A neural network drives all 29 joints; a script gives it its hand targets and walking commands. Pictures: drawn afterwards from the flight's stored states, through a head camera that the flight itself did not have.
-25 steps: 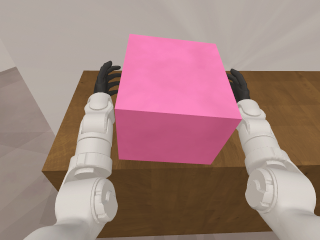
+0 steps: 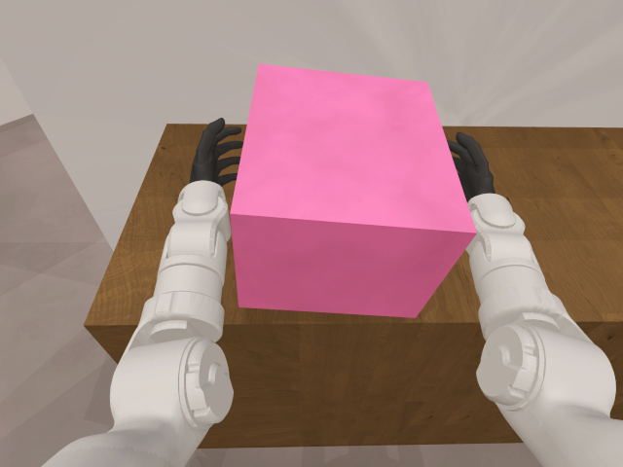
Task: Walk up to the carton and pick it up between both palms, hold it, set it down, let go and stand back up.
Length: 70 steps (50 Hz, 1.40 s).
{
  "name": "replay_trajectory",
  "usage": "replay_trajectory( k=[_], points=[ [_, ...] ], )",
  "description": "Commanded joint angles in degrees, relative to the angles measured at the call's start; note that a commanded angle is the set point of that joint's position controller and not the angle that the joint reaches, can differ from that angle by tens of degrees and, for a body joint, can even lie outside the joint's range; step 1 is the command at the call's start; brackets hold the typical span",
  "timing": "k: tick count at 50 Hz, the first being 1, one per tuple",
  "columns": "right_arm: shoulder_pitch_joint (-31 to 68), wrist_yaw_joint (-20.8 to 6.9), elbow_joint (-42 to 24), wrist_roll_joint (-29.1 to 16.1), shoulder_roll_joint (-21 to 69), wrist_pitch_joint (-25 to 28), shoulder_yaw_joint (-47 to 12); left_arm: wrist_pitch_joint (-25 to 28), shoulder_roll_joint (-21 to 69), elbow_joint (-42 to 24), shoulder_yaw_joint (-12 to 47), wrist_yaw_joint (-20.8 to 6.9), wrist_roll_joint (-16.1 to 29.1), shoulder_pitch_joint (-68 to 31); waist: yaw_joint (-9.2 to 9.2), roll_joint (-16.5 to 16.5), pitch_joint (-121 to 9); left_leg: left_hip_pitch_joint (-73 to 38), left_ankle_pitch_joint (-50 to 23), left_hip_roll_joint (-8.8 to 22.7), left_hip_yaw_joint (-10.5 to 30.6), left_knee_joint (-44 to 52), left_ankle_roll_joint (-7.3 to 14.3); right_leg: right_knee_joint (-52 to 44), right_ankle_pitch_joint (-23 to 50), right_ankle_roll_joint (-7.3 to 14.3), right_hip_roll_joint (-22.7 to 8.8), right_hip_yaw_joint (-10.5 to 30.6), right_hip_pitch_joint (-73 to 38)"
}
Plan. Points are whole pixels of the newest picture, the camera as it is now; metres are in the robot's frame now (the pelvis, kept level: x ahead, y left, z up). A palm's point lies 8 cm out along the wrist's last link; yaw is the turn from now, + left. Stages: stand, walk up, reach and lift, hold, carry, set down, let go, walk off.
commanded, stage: set down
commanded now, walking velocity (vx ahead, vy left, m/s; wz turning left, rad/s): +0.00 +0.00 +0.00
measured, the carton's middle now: (336, 190) +0.47 +0.01 +0.11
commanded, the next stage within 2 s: none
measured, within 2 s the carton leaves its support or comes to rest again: rests again in 1.14 s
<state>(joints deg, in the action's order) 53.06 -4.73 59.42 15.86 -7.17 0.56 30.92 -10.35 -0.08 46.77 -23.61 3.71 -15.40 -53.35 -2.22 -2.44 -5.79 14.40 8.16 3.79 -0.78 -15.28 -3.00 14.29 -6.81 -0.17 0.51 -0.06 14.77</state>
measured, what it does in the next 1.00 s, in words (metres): stands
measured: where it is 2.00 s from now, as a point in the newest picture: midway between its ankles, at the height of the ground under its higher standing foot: outside the picture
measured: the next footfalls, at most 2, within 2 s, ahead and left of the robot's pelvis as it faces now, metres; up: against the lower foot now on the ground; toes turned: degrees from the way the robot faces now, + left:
none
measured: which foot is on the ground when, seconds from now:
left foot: down 0.00-1.00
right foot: down 0.00-1.00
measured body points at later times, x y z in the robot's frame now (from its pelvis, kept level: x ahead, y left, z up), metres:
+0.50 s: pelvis +0.01 +0.00 +0.00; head +0.06 +0.01 +0.45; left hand +0.46 +0.17 +0.11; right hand +0.46 -0.18 +0.11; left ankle -0.02 +0.15 -0.75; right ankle -0.01 -0.12 -0.75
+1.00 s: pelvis -0.01 +0.00 +0.00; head +0.05 +0.02 +0.44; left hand +0.44 +0.17 +0.10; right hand +0.45 -0.17 +0.10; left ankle -0.02 +0.15 -0.75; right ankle -0.01 -0.12 -0.75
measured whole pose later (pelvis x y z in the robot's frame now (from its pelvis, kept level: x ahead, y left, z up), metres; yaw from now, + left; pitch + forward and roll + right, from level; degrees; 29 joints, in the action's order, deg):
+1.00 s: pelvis -0.01 +0.00 +0.00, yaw -1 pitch +12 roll +0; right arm 51.8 -7.0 59.2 22.1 -6.2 4.6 36.3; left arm -3.3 1.7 51.1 -26.8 4.0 -17.8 -51.7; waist -2.7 -2.3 -7.0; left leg 20.9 7.5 3.5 -1.8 -16.2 -2.5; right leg 15.6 -6.1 -0.5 0.2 0.8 21.9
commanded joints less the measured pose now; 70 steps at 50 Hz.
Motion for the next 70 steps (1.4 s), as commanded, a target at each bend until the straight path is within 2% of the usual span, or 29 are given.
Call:
replay_trajectory(
  k=[1,3,7,8,12,14,16,17,21,22,26,27,31,33,34,35,40,42,44,45,47,51,55,57,60,66,67,69,70],
  points=[
    [39.37,-8.23,-5.25,-0.8,22.15,4.28,-12.5,0.14,23.46,-3.76,10.46,-3.85,-0.11,-32.74,-0.62,1.34,-28.36,-12.96,-17.68,-3.11,-6.11,-1.73,0.72,3.07,23.45,-3.03,1.22,-5.33,-14.91],
    [40.49,-8.56,-3.87,-0.16,19.79,3.48,-10.08,-1.34,23.42,-1.95,10.56,-4.32,-0.39,-33.56,0.33,1.8,-26.97,-10.91,-14.76,-3.31,-5.87,-0.22,0.98,2.93,18.21,-2.77,1.31,-6.15,-11.53],
    [38.22,-8.83,-5.2,-0.63,21.85,5.04,-11.31,0.3,25.07,-4.38,11.02,-3.44,-0.54,-32.64,-0.24,1.92,-33.76,-16.37,-25.14,-2.67,-6.32,-3.77,0.02,2.88,25.29,-2.57,1.97,-6.32,-10.66],
    [39.12,-8.77,-5.5,-0.42,22.39,4.93,-12.14,0.55,23.66,-4.91,10.67,-3.61,-0.07,-31.97,-1.5,0.1,-33.62,-13.34,-24.35,-3.2,-6.55,-3.64,0.53,3.62,27.88,-2.81,1.61,-5.23,-12.07],
    [41.66,-8.91,-7.65,2.6,21.04,6.16,-8.92,1.5,24.87,-3.64,10.35,-3.52,0.17,-35.1,0.49,-0.88,-36.39,-11.19,-19.19,-3.19,-6.11,-2.16,0.71,4.2,25.95,-2.88,1.48,-6.11,-13.04],
    [42.32,-9.04,-9.36,1.84,22.34,7.17,-10.48,2.42,24.38,-2.09,10.03,-3.31,-0.2,-33.88,-1.63,-0.75,-36.2,-11.24,-21.77,-2.84,-6.28,-4.09,0.27,4.64,27.03,-2.73,1.46,-5.58,-12.5],
    [39.3,-9.15,-7.55,1.18,23.03,7.67,-11.46,3.58,24.91,-3.84,11.66,-3.18,0.32,-33.53,-1.06,0.22,-38.76,-14.45,-28.02,-2.72,-6.49,-5.76,0.25,4.56,31.16,-3.17,1.51,-5.69,-9.7],
    [39.29,-8.96,-7.51,1.58,24.84,8.22,-11.53,4.29,26.39,-5.08,12.85,-3.05,0.07,-34.01,-0.12,1.49,-41.64,-14.9,-28.62,-2.54,-6.29,-5.76,-0.21,5.17,31.89,-2.58,1.59,-5.88,-10.32],
    [39.92,-9.26,-8.24,2.67,23.91,9.44,-11.76,5.53,24.38,-1.98,11.04,-2.74,-0.54,-32.27,-2.91,-0.8,-42.5,-10.92,-25.49,-2.6,-7.19,-5.17,0.48,6.16,33.56,-3.1,0.83,-5.51,-13.41],
    [37.55,-9.03,-5.55,2.77,22.6,8.7,-10.68,5.06,23.9,-1.57,11.6,-2.94,0.02,-30.96,-1.22,-0.66,-37.58,-10.4,-24.86,-2.6,-6.75,-4.93,0.59,6.03,32.41,-3.18,1.14,-5.42,-13.08],
    [38.54,-9.04,-6.66,1.83,23.97,9.19,-12.26,5.77,24.58,-1.82,10.9,-3.07,-0.65,-31.67,-2.5,-0.93,-40.2,-8.78,-23.2,-2.78,-7.11,-4.52,0.83,6.31,31.73,-3.1,0.89,-5.22,-13.81],
    [38.55,-9.18,-8.51,1.75,23.3,10.0,-11.66,6.08,26.17,-1.82,11.72,-3.01,-0.83,-31.68,-1.3,1.49,-41.11,-10.93,-23.95,-2.48,-6.26,-4.5,-0.01,5.8,31.21,-2.98,0.96,-6.05,-12.55],
    [37.8,-8.3,-7.02,2.27,24.72,10.69,-13.09,7.74,25.69,-2.7,12.54,-3.26,0.7,-30.82,-1.05,-1.12,-43.2,-7.23,-26.01,-2.81,-6.56,-5.25,0.34,7.82,38.99,-3.47,0.47,-4.66,-15.28],
    [35.94,-8.24,-5.45,3.36,23.21,10.82,-11.8,7.71,26.54,-2.02,13.45,-3.07,0.97,-30.66,1.08,-0.8,-41.07,-8.32,-24.61,-2.45,-5.76,-4.35,0.14,7.26,35.44,-2.96,1.03,-5.75,-14.62],
    [34.43,-8.54,-0.77,3.72,22.61,9.87,-10.11,7.66,25.0,-1.29,11.59,-3.42,-0.01,-31.82,0.22,0.05,-37.72,-8.77,-23.59,-2.37,-6.69,-4.01,0.45,6.31,31.85,-2.85,0.54,-5.35,-13.21],
    [36.71,-8.48,-5.77,2.9,22.92,10.45,-11.57,7.66,24.88,-0.96,10.99,-3.4,-0.25,-31.19,-0.56,-1.13,-37.2,-6.11,-19.63,-2.87,-6.35,-3.11,1.0,5.9,29.91,-3.06,0.5,-5.11,-14.13],
    [37.36,-8.31,-5.39,5.12,23.53,9.88,-9.92,8.17,23.75,-1.38,10.1,-3.03,-0.84,-33.24,-1.02,-1.11,-37.61,-5.71,-18.07,-2.81,-7.13,-3.35,0.84,5.81,28.45,-3.03,0.42,-4.77,-13.4],
    [35.19,-8.54,-4.56,5.09,23.15,9.44,-7.63,7.61,25.84,-2.19,10.6,-3.62,-0.77,-31.72,0.78,1.23,-37.21,-6.23,-15.19,-2.77,-6.91,-2.15,0.89,5.39,23.73,-2.91,0.31,-5.64,-12.42],
    [36.85,-9.15,-5.91,6.08,23.43,10.04,-6.67,7.9,25.86,-1.86,10.53,-3.26,-1.96,-34.31,0.68,0.51,-39.5,-9.63,-18.69,-2.16,-6.15,-3.15,0.33,4.64,22.62,-2.58,0.81,-6.62,-8.48],
    [37.59,-9.33,-8.11,4.93,23.98,10.74,-9.11,8.38,25.12,-0.34,9.62,-3.13,-1.73,-33.45,-1.39,0.87,-40.69,-8.99,-20.61,-2.15,-6.47,-4.21,0.56,4.93,25.71,-2.66,0.41,-5.89,-8.78],
    [36.82,-9.41,-7.21,6.2,23.23,10.33,-7.42,8.63,23.48,0.86,8.58,-3.41,-1.96,-32.78,-0.79,0.48,-39.83,-6.12,-16.27,-2.47,-7.1,-3.03,1.21,5.52,24.95,-2.97,-0.02,-5.41,-10.93],
    [35.0,-10.24,-3.73,5.73,21.39,10.36,-6.57,8.25,24.99,-0.1,8.35,-2.81,-3.15,-29.7,-0.27,2.21,-36.17,-12.8,-24.06,-1.67,-6.06,-5.01,0.08,3.92,22.25,-2.04,0.95,-6.45,-6.17],
    [36.32,-10.08,-6.84,8.03,20.07,9.73,-4.8,7.47,24.49,1.97,7.39,-3.39,-2.8,-29.79,-0.21,-1.46,-33.6,-10.48,-16.47,-1.87,-6.61,-2.99,1.36,2.73,15.41,-2.12,0.89,-6.57,-5.87],
    [34.78,-10.05,-5.01,7.5,21.59,8.98,-5.84,7.54,22.54,1.86,5.49,-3.56,-4.24,-30.17,-1.22,-0.46,-31.46,-8.71,-15.77,-2.38,-6.96,-2.32,1.69,3.2,17.86,-2.7,0.1,-5.85,-7.89],
    [32.35,-10.34,-2.03,10.02,25.89,7.39,-3.04,7.73,26.8,-0.56,5.27,-4.19,-5.1,-31.04,0.23,-1.1,-28.89,-9.13,-12.34,-2.83,-7.03,-1.22,2.35,2.13,13.59,-2.9,-0.04,-6.11,-6.59],
    [30.54,-10.53,-5.08,6.84,23.55,9.24,-6.08,8.2,23.28,-1.08,5.08,-3.68,-5.37,-27.33,-0.59,3.1,-32.91,-10.5,-21.1,-2.4,-6.6,-3.65,0.89,4.06,21.22,-2.4,0.36,-5.76,-7.93],
    [30.09,-9.82,-3.62,8.94,22.43,9.82,-3.92,8.31,25.75,-1.98,7.02,-3.77,-5.3,-26.73,2.01,1.74,-33.26,-13.59,-24.88,-2.11,-6.22,-4.79,0.43,3.99,23.29,-2.48,1.02,-6.85,-5.71],
    [29.75,-9.7,-4.79,7.63,18.95,10.34,-5.18,8.8,21.65,-1.49,7.27,-2.75,-4.74,-25.85,-0.38,2.91,-37.74,-14.09,-26.96,-1.77,-6.05,-5.65,-0.34,4.71,24.63,-1.76,1.25,-6.27,-4.9],
    [30.73,-9.46,-5.56,7.66,17.31,10.57,-4.1,9.1,20.48,-0.96,7.83,-2.97,-3.41,-27.05,0.67,2.17,-37.81,-14.33,-26.32,-1.9,-6.06,-5.88,-0.07,4.36,24.76,-2.04,1.29,-6.14,-4.5]
  ],
)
